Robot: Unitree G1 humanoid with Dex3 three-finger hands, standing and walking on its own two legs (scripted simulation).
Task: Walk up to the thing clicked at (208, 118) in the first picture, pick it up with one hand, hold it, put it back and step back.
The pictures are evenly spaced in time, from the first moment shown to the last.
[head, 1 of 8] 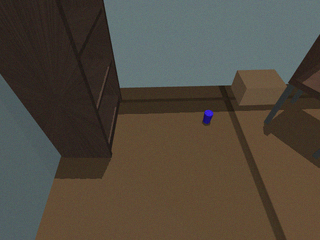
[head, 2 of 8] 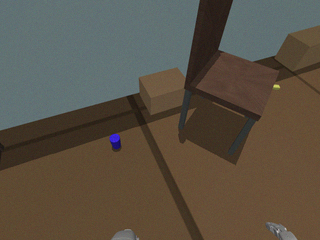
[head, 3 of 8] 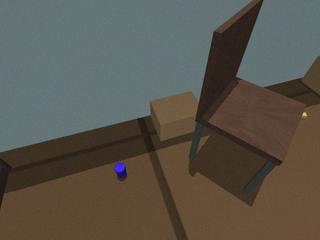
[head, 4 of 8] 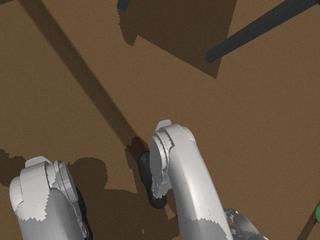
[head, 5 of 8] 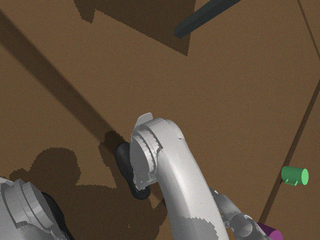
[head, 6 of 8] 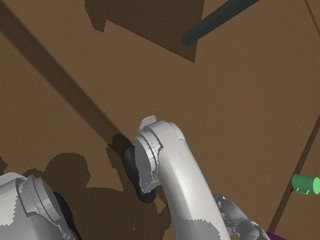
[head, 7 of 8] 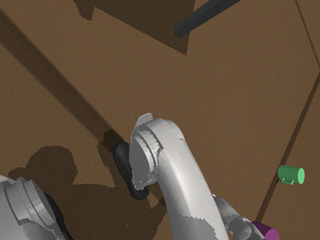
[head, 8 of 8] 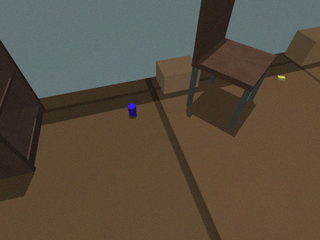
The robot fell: no
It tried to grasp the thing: no
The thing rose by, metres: 0.00
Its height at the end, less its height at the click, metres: +0.00
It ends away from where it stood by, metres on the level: 0.01
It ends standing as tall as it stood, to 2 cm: yes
